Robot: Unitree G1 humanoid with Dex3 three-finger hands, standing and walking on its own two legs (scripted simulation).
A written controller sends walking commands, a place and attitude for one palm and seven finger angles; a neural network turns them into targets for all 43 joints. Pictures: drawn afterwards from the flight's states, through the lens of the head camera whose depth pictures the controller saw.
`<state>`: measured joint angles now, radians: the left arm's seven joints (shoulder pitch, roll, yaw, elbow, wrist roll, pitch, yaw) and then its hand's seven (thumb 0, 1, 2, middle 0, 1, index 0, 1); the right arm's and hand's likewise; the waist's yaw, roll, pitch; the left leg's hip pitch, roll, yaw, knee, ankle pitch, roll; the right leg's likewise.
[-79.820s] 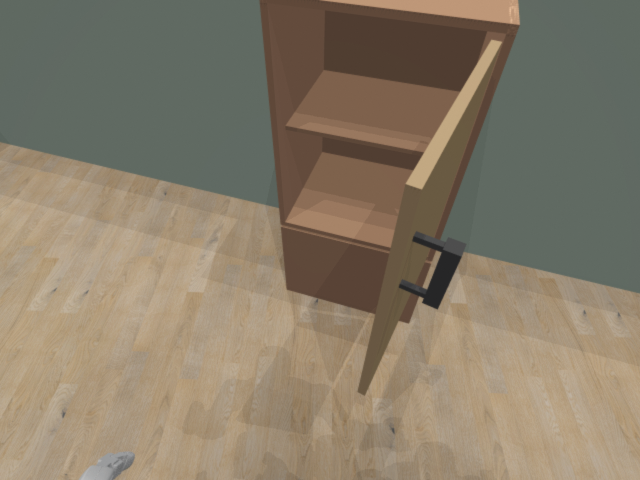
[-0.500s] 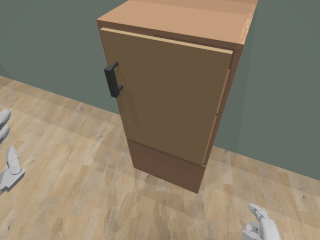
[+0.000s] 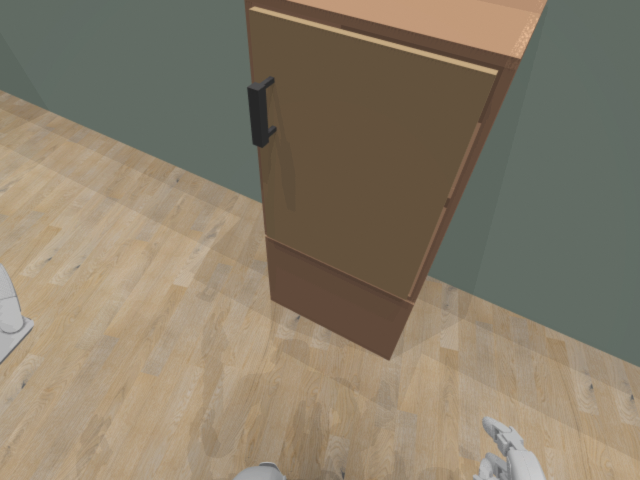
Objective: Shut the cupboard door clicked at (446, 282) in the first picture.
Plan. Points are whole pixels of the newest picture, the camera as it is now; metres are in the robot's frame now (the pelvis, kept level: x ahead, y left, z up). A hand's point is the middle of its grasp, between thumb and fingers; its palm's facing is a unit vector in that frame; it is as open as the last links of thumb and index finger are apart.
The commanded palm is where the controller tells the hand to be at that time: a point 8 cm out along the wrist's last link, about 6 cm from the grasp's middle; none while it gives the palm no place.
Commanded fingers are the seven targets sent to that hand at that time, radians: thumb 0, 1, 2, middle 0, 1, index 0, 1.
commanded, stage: step back with the hand held close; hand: left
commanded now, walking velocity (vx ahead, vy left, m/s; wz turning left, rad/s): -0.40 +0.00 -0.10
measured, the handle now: (264, 111) +0.75 +0.15 +0.06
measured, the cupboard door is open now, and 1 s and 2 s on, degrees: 0 0 0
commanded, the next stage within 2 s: stop stepping back and stand still in 0.30 s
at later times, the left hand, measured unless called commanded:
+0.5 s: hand out of the picture +0.06 +0.29 +0.19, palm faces +0.49 -0.78 -0.38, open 7.4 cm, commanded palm +0.01 +0.32 +0.20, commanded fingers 0.00 0.90 0.90 -0.20 -0.30 -0.20 -0.30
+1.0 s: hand out of the picture -0.06 +0.34 +0.20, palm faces +0.46 -0.83 -0.32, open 7.4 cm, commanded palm -0.14 +0.37 +0.20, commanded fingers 0.00 0.90 0.90 -0.20 -0.30 -0.20 -0.30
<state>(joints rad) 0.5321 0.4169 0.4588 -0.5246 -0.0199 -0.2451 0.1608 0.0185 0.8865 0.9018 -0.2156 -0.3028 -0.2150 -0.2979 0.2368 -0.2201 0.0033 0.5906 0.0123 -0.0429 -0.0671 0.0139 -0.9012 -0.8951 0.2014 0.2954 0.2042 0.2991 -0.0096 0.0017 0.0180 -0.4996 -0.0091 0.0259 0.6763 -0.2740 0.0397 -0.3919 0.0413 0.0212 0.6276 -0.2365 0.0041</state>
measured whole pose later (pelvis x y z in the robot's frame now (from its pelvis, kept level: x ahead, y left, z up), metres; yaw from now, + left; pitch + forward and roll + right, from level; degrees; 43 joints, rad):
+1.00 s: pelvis -0.31 +0.08 +0.00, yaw -6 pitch -4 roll -2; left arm 0.30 0.47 0.49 -0.46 0.00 -0.20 0.18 0.02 0.89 0.90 -0.21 -0.30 -0.21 -0.30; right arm 0.26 -0.15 0.01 0.70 0.00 -0.11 -0.05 0.02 -0.90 -0.90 0.20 0.29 0.20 0.30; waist -0.02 -0.08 0.03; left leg -0.41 0.08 0.00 0.72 -0.26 -0.02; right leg -0.59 0.00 0.00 1.23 -0.40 -0.01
